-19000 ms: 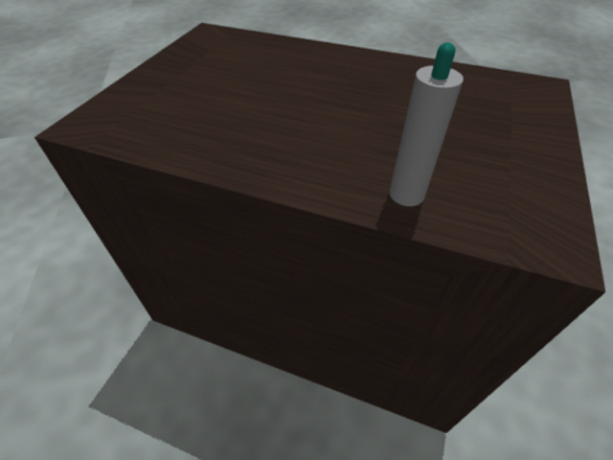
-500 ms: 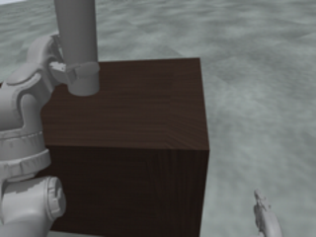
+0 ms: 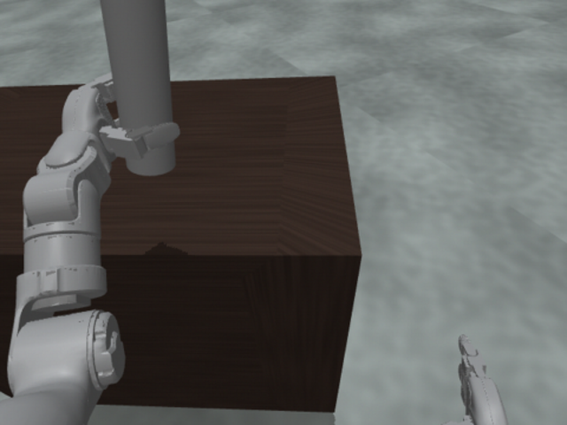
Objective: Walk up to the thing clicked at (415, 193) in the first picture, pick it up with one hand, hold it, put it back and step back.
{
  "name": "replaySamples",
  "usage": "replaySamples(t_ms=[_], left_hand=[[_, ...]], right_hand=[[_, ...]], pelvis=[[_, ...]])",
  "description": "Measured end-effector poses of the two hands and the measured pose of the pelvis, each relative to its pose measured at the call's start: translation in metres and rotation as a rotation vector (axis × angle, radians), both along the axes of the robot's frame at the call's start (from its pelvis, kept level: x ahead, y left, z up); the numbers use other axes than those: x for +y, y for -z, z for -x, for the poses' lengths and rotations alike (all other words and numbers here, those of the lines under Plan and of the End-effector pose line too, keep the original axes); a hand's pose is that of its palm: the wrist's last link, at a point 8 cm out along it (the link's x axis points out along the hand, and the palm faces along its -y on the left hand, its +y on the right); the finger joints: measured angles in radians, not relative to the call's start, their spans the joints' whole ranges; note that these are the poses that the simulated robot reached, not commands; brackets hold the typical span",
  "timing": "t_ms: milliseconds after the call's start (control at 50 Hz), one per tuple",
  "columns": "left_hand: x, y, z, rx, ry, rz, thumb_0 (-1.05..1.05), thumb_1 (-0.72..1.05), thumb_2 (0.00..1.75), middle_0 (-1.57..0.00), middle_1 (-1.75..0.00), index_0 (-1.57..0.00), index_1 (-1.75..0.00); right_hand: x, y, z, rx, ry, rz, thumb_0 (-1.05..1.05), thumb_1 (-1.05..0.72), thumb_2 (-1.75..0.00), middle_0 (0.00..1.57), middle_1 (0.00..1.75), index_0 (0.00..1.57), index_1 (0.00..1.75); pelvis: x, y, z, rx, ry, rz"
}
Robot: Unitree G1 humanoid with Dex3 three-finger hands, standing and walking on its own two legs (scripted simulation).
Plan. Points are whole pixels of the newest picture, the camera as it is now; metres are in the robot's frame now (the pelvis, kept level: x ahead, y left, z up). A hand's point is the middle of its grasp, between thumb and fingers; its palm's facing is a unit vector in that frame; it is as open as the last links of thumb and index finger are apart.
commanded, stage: crouch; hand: left
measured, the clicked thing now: (140, 62) +0.42 +0.15 +0.34
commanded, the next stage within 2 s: lower in 0.80 s
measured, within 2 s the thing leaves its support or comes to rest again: neither
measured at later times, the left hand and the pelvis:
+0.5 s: hand (149, 121) +0.45 +0.17 +0.25, palm faces +0.12 -0.99 +0.01, open 10.0 cm; pelvis +0.01 +0.00 +0.00, yaw +0 degrees
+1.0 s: hand (160, 130) +0.47 +0.17 +0.22, palm faces +0.11 -0.99 +0.00, open 10.0 cm; pelvis +0.01 +0.00 +0.01, yaw -1 degrees
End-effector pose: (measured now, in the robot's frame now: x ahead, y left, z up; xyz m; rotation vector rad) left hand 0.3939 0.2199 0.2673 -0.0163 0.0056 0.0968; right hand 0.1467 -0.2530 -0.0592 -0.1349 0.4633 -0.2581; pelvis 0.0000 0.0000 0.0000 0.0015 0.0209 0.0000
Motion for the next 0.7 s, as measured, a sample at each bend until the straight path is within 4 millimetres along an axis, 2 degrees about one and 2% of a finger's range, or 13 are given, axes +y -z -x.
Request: replaySamples(t_ms=[120,260,360,500,700], left_hand=[[0.008,-0.006,-0.009,-0.025,-0.015,-0.004,0.02,-0.49,1.05,-0.89,-1.20,-0.80,-1.15],[0.007,0.014,-0.017,0.031,0.000,-0.016,0.02,-0.49,1.05,-0.89,-1.20,-0.80,-1.15],[0.004,0.024,-0.022,0.028,-0.002,-0.014,0.02,-0.49,1.05,-0.88,-1.20,-0.80,-1.15],[0.005,0.020,-0.030,-0.014,-0.020,-0.005,0.02,-0.49,1.05,-0.88,-1.21,-0.79,-1.16],[0.006,0.037,-0.038,0.044,-0.023,-0.009,0.02,-0.49,1.05,-0.87,-1.21,-0.79,-1.17]], right_hand=[[0.007,-0.003,-0.009,-0.015,-0.018,-0.007,-0.01,0.56,-0.04,0.05,0.05,0.06,0.05],[0.015,-0.004,-0.011,-0.006,-0.046,-0.022,-0.01,0.56,-0.04,0.05,0.05,0.06,0.05],[0.010,-0.005,-0.009,0.003,-0.027,-0.011,-0.01,0.56,-0.04,0.05,0.05,0.06,0.05],[-0.001,-0.009,-0.008,0.016,-0.006,0.015,-0.01,0.56,-0.05,0.05,0.05,0.06,0.05],[0.005,-0.009,-0.012,0.026,-0.031,0.000,-0.01,0.55,-0.05,0.05,0.05,0.06,0.05]], pelvis=[[0.001,-0.001,-0.005,0.009,0.001,-0.001],[0.002,-0.003,-0.010,0.019,0.003,0.001],[0.003,-0.003,-0.013,0.019,0.007,0.001],[0.001,-0.004,-0.014,0.019,0.006,0.001],[0.000,-0.005,-0.014,0.036,0.003,0.001]])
